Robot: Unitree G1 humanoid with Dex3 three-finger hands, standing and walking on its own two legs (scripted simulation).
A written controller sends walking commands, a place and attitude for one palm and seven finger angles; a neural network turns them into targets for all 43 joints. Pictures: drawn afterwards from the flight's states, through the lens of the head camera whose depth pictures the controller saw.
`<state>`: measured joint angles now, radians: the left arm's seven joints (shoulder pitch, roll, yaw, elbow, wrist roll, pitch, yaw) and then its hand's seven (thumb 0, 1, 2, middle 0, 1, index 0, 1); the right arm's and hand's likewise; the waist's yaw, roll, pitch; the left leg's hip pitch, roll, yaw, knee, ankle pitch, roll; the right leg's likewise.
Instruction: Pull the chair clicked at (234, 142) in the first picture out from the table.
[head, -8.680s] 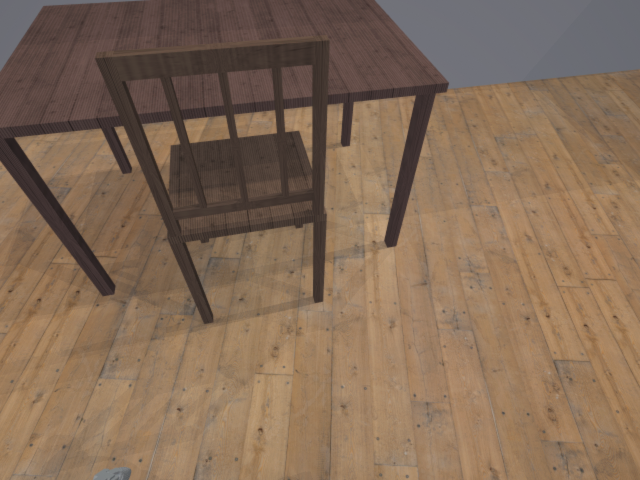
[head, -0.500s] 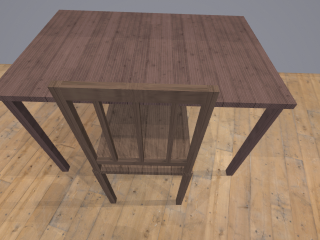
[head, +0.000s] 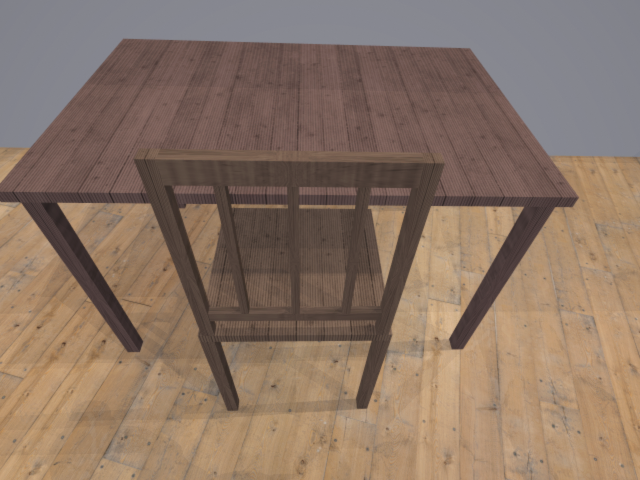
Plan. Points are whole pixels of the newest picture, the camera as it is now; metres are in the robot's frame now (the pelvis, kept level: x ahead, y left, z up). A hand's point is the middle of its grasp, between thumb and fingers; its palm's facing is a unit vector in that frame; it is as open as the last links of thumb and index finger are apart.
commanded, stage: come to a stop and stand still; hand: left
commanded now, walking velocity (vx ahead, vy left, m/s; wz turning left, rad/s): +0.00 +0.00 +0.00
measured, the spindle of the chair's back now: (294, 257) +0.48 +0.07 -0.05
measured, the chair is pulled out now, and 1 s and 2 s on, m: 0.00 0.00 0.00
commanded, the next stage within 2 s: look again from close up in 0.30 s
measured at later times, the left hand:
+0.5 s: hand out of the picture -0.04 +0.17 -0.17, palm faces +0.02 -0.99 -0.16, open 7.4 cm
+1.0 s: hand out of the picture -0.01 +0.17 -0.17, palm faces +0.00 -0.99 -0.16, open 7.4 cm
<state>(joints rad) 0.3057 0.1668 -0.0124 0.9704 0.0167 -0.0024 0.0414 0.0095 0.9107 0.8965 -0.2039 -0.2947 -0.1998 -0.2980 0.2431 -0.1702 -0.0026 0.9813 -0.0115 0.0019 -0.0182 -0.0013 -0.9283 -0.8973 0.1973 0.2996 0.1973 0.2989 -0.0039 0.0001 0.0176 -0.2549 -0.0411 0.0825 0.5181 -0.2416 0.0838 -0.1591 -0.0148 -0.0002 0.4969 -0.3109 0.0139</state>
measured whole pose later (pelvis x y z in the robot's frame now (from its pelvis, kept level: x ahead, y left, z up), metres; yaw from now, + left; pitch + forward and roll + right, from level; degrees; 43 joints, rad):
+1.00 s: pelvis +0.01 +0.01 +0.01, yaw -1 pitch -1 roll +0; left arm 0.35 0.14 -0.02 1.09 0.01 -0.01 0.05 0.01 0.90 0.90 -0.20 -0.29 -0.20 -0.30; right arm 0.29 -0.14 0.01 1.13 0.00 -0.02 -0.02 0.00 -0.92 -0.90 0.20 0.30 0.20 0.30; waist 0.00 -0.02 0.02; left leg -0.19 -0.06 0.11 0.40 -0.19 0.10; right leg -0.12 -0.04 0.03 0.42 -0.27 0.04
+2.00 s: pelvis +0.01 -0.01 +0.01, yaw -1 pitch -1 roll +0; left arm 0.36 0.12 -0.02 1.11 0.01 -0.01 0.04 0.01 0.90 0.90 -0.20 -0.29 -0.20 -0.30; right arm 0.30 -0.13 0.01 1.15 0.00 -0.02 -0.03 0.00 -0.92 -0.90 0.20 0.30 0.20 0.30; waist 0.00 -0.01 0.01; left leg -0.18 -0.05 0.10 0.38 -0.19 0.07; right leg -0.11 -0.02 0.02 0.41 -0.28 0.01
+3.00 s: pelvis +0.02 -0.04 +0.01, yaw -1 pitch -1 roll +1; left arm 0.37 0.11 -0.02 1.11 0.01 -0.03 0.04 0.01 0.90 0.90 -0.20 -0.29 -0.20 -0.30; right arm 0.30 -0.13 0.01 1.15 0.00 -0.02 -0.04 0.00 -0.92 -0.90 0.20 0.30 0.20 0.30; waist 0.00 0.00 0.01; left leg -0.18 -0.01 0.08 0.39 -0.20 0.03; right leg -0.10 0.02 0.00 0.41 -0.29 -0.03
